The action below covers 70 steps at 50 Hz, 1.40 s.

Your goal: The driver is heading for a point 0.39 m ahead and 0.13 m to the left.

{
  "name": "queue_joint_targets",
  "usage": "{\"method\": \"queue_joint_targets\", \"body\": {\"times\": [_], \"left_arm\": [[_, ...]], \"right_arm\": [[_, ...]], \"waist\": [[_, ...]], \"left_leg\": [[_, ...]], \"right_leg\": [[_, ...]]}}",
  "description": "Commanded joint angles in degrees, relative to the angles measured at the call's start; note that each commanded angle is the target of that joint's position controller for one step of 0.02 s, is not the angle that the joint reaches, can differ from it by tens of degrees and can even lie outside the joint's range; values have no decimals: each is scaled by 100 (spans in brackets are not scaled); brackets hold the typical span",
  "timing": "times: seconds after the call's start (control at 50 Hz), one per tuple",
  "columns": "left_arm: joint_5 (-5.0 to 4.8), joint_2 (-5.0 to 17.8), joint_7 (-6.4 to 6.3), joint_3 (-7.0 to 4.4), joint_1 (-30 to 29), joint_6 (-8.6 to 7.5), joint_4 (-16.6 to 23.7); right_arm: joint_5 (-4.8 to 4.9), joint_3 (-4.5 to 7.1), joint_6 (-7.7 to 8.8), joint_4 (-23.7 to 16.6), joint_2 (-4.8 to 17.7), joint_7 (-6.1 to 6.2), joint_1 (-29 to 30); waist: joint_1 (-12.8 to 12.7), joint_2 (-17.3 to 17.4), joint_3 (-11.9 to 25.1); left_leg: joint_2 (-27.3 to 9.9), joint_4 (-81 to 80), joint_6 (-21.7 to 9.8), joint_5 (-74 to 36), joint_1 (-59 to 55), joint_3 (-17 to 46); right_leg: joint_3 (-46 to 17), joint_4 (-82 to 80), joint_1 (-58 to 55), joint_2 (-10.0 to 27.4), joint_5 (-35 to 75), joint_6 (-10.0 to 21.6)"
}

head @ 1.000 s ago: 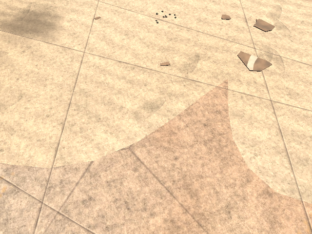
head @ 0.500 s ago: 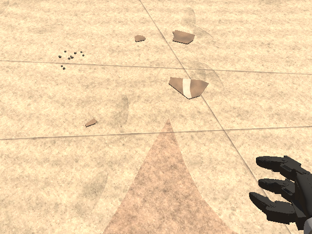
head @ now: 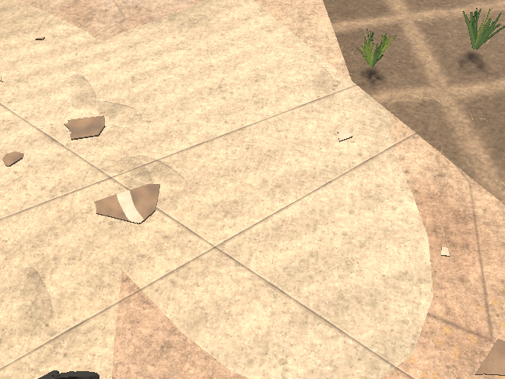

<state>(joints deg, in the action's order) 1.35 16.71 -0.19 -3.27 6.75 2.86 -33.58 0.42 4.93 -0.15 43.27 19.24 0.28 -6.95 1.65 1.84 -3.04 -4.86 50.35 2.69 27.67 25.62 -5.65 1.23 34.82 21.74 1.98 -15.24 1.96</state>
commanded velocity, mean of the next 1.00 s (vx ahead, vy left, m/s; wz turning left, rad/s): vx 0.01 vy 0.00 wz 0.22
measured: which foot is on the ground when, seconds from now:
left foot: up 0.00-0.32, down 0.34-0.86, up 0.88-1.00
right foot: down 0.00-0.36, up 0.38-0.80, down 0.82-1.00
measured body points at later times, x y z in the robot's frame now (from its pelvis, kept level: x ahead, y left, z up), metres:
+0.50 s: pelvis +0.01 +0.04 +0.01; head +0.05 +0.09 +0.45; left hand +0.09 +0.37 -0.10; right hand +0.23 -0.20 -0.08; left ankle -0.02 +0.12 -0.73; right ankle +0.05 -0.11 -0.64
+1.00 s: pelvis +0.05 +0.03 +0.01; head +0.10 +0.04 +0.45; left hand +0.07 +0.35 -0.09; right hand +0.32 -0.16 -0.09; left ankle -0.03 +0.14 -0.67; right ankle +0.11 -0.07 -0.73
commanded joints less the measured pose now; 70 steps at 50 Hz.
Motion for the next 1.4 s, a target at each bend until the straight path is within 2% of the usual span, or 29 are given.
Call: {"method": "queue_joint_targets", "body": {"times": [0.02,0.08,0.16,0.26,0.32,0.34,0.36,0.38,0.4,0.44,0.48,0.58,0.68,0.72,0.8,0.84,0.88,0.92,0.96,1.04,1.14,1.16,1.18,1.2,1.22,1.26,1.3,1.34,1.4], "left_arm": [[82,510,-33,-105,41,-283,121],[76,640,-158,-139,-365,-311,41],[18,602,-324,-195,-171,-208,-92],[-63,721,-332,-323,-189,-183,-241],[-210,726,-318,-374,-391,-170,-321],[-240,578,-297,-367,-205,-158,-437],[-126,383,-264,-347,-45,-145,-444],[34,157,-259,-238,-745,-192,83],[17,367,-257,-290,-1154,-238,111],[-111,391,-294,-333,-973,-287,-47],[-43,522,-332,-392,-773,-301,-124],[-112,286,-239,-282,-439,-330,-351],[-150,189,-79,-158,-254,-276,-507],[-199,415,-31,-201,-324,-280,-441],[-262,700,47,-271,-183,-359,-299],[-225,1161,44,-406,-2,-398,-288],[-204,1186,3,-467,706,-408,-377],[-124,1149,-68,-467,892,-507,-392],[-300,1044,-167,-471,311,-431,-217],[-302,1052,-268,-553,159,-103,-33],[-404,930,-226,-523,-74,-21,168],[-329,556,-204,-423,307,-9,123],[-309,639,-192,-461,411,-89,260],[-241,1086,-169,-575,507,-144,198],[-267,1305,-156,-645,519,-115,57],[-253,1077,-160,-605,631,-15,-94],[-269,766,-120,-462,303,-17,69],[-216,484,-141,-311,-58,-72,249],[-64,118,-142,-104,52,-121,148]], "right_arm": [[82,27,-49,-129,264,42,-146],[85,119,-150,-72,493,83,-328],[107,9,-229,-338,189,40,-17],[95,24,-295,-559,164,-118,-156],[97,76,-337,-519,106,-185,-544],[63,149,-334,-451,226,-145,-770],[33,335,-296,-482,813,-36,-990],[-142,469,-189,-621,1522,-17,-1093],[-244,422,-42,-669,1284,-77,-1245],[-33,365,87,-747,1032,-2,-647],[147,246,-16,-909,690,134,-186],[63,215,-122,-1031,641,267,-228],[-201,-106,-81,-839,32,136,-88],[-244,-89,-52,-750,235,62,-26],[-48,73,-139,-645,691,191,-116],[-155,92,-85,-790,498,260,-242],[-208,56,-23,-1086,235,263,598],[-53,49,-12,-1141,92,192,627],[-49,57,-9,-1097,63,158,559],[18,10,69,-1015,-195,48,486],[32,205,109,-684,221,-9,-418],[-60,298,67,-738,628,53,-503],[-350,312,57,-850,908,28,-193],[-390,253,126,-1028,662,49,159],[-313,159,145,-1092,323,110,469],[-155,110,135,-1130,194,228,642],[-162,77,117,-1018,215,287,201],[-167,89,85,-817,330,244,-348],[-93,-6,101,-764,193,82,-73]], "waist": [[-185,-944,1144],[-44,-1064,855],[-310,-939,779],[-264,-1018,829],[17,-910,868],[63,-570,822],[18,704,733],[93,2126,700],[446,1101,1219],[24,312,906],[-214,339,897],[-178,351,1154],[-57,649,1029],[12,714,675],[-60,530,315],[181,-536,551],[-350,-1690,742],[-407,-1142,1065],[-147,-757,1009],[-175,-1029,1176],[90,-1108,1155],[-112,-26,1243],[-340,1400,855],[-466,1110,617],[-515,634,454],[-480,345,333],[-190,329,334],[35,339,511],[-170,500,860]], "left_leg": [[-12,1150,59,218,752,704],[189,1297,230,-420,378,526],[-10,594,227,-422,606,420],[0,-227,-22,-298,102,106],[214,-1437,-337,-1041,-645,-199],[359,-2064,-558,-1659,-1098,-22],[-385,-2679,-1018,-3707,-1846,1412],[-1620,-2907,-2248,-5394,-2479,3833],[-1736,-3044,-2541,-4908,-2746,3805],[-1097,-2923,-1890,-4255,-2552,2925],[-798,-2887,-1583,-4224,-2140,2566],[-546,-2735,-1420,-4133,-2230,2199],[-528,-2855,-1446,-3514,-1393,1781],[-625,-2884,-1497,-3176,-1215,1822],[-735,-2433,-1327,-3329,-1715,1884],[76,-1515,-796,-2371,-1427,1182],[1251,214,-125,173,209,622],[1025,1793,-66,1066,1039,1330],[794,1042,-18,335,985,1351],[1044,-696,128,-314,20,1078],[793,-3021,-107,-1733,-1856,1069],[-520,-3339,-589,-1522,-2555,2302],[-1645,-3706,-1424,-1724,-2031,3940],[-1893,-3758,-1716,-1852,-1716,3844],[-1514,-3637,-1541,-1814,-1486,3036],[-924,-3471,-1256,-2030,-1542,2009],[-764,-3446,-1403,-2759,-1592,1536],[-832,-3327,-1665,-3462,-2044,1612],[-701,-3102,-1623,-3784,-1897,1366]], "right_leg": [[-1076,-1356,-1379,1442,2318,1090],[-435,-1400,-882,1339,2468,1017],[-444,-1395,-1369,1713,2044,1145],[-198,-1208,-1468,1969,2401,1062],[271,-636,-1291,1888,2215,613],[582,-33,-977,1604,1594,263],[1084,1421,130,964,124,-279],[670,2941,2081,-166,-2401,-766],[-343,3765,2378,-216,-2547,-690],[-663,3660,2504,-76,-1466,-499],[-704,3330,2127,-77,-791,-517],[-563,2127,1651,-258,-64,-695],[-339,996,135,149,53,-635],[-155,694,-69,67,-118,-511],[-26,-433,53,-94,495,-165],[-1136,-467,-425,402,3030,316],[-3269,-1318,-1414,1458,3451,1608],[-3366,-1329,-2096,1501,3171,1638],[-2682,-1246,-1847,1020,2814,1110],[-2596,-1197,-1396,540,2308,874],[-2834,-863,-223,77,606,400],[-2165,334,629,-496,-1235,62],[-1415,1632,1644,-996,-2076,-191],[-1285,2686,1693,-409,-1809,-354],[-1105,3080,1640,-254,-1353,-444],[-898,3659,1775,-132,-662,-613],[-629,3647,1779,-51,-446,-743],[-688,3042,1710,-179,-691,-806],[-620,1340,455,-30,-1000,-743]]}}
